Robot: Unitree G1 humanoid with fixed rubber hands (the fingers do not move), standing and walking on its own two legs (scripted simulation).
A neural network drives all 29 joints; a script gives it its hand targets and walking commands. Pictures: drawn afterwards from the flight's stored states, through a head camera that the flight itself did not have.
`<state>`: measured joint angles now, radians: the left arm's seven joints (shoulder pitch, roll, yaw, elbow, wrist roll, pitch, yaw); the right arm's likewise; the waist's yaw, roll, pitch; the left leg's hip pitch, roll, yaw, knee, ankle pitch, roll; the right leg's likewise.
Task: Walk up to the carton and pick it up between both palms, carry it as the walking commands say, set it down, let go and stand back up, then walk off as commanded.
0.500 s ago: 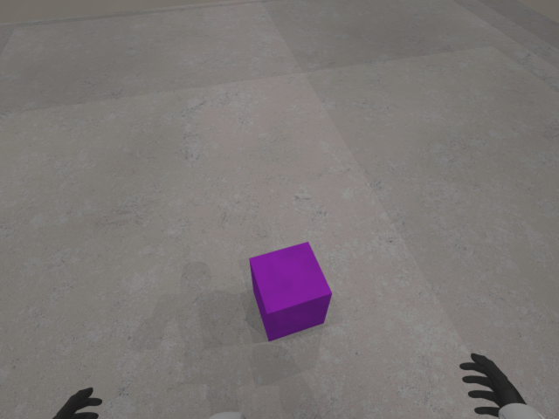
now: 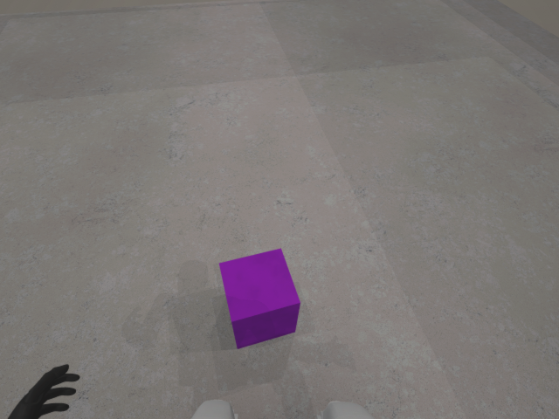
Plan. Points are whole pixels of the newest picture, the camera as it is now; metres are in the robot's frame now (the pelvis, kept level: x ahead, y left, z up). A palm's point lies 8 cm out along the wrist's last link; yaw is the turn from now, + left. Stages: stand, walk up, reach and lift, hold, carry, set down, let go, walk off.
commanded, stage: walk up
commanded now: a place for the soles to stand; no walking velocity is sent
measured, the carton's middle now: (258, 299) +0.56 +0.05 -0.62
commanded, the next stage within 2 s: reach and lift in 1.74 s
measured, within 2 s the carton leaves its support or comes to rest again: neither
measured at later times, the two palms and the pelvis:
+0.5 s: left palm out of the picture +0.14 +0.27 -0.08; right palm (515, 322) +0.26 -0.38 -0.07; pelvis +0.10 -0.07 -0.01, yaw +12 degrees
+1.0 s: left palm out of the picture +0.13 +0.28 -0.07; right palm (472, 279) +0.34 -0.35 -0.08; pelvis +0.12 -0.07 +0.01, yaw +18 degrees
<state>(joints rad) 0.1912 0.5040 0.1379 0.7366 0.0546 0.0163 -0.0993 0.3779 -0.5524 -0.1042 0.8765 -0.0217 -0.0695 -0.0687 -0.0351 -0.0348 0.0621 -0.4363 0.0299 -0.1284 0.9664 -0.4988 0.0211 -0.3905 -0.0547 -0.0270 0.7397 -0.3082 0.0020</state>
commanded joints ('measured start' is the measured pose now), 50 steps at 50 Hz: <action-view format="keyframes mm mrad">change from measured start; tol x16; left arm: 1 20 234 56 -86 -21 -12 20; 21 189 75 -28 -44 -57 -52 81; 26 90 257 -8 -57 -44 -75 99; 50 -101 136 -78 153 -56 -62 109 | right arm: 1 8 -189 -29 -78 15 -18 0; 24 -83 -35 30 -219 20 12 47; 50 -308 -82 43 28 3 48 82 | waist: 1 46 -93 53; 8 49 -120 61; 13 -22 267 -54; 30 6 -156 -40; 34 52 89 -67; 50 54 68 -79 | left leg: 1 -269 14 50 194 40 -13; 11 347 -59 151 -463 196 38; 13 477 342 -612 -664 -111 236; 20 103 157 -76 -401 894 191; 26 -41 -71 32 61 -95 6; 31 143 -52 111 -264 101 37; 34 53 137 -261 -424 239 133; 40 58 -13 54 -225 246 12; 50 74 48 -81 -481 324 58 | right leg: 1 100 -298 457 -535 -628 -218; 9 -18 -257 163 -427 -312 -196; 13 -394 12 -34 231 -263 -25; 15 -365 -37 84 319 -230 -16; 22 172 28 -58 -59 83 -41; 26 42 -401 482 -330 63 -270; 34 -16 -29 8 11 -124 -35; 40 138 -268 227 -262 200 -172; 50 191 -99 23 -237 9 -55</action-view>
